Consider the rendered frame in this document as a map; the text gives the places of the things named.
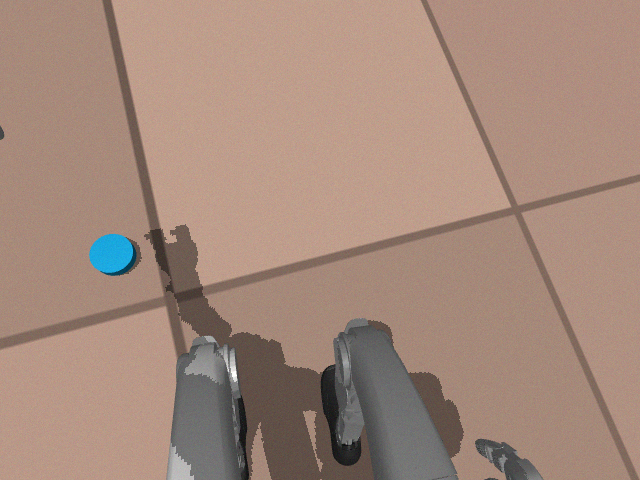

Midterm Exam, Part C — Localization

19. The right robot hand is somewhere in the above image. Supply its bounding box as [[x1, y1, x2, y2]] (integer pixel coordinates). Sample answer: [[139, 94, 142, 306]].
[[475, 439, 544, 480]]

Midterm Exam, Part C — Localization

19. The right robot foot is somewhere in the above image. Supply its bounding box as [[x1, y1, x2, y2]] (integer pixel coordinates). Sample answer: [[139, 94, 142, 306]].
[[321, 365, 361, 466]]

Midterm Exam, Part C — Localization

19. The tin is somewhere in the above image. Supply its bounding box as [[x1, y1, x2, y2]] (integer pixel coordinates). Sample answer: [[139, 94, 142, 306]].
[[89, 234, 137, 276]]

